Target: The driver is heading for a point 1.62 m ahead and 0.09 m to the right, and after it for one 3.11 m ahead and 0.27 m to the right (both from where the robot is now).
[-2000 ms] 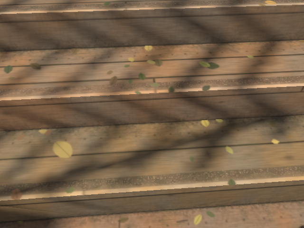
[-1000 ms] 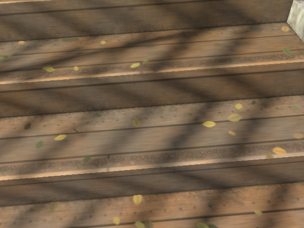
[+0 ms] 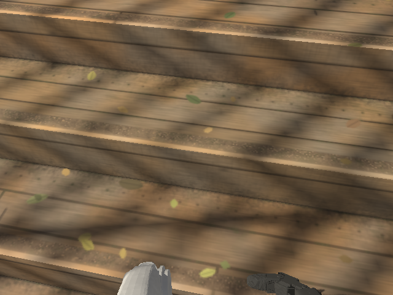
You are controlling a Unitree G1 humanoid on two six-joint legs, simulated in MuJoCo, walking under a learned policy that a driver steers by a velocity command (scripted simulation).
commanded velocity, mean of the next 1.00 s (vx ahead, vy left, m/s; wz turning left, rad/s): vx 0.50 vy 0.00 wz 0.10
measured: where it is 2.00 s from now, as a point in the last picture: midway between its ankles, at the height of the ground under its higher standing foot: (179, 14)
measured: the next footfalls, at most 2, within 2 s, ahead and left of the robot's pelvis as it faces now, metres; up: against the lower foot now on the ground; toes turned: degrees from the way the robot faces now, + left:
left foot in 0.06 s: +0.23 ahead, +0.10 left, +0.17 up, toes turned +9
right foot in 0.60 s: +0.53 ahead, -0.03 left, +0.34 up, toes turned +0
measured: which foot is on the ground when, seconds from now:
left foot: up 0.00-0.04, down 0.06-0.62, up 0.64-1.00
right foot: down 0.00-0.08, up 0.10-0.58, down 0.60-1.00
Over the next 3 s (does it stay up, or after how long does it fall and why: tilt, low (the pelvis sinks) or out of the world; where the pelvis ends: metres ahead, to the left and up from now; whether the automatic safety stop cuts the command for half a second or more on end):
stays up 1.55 -0.07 0.93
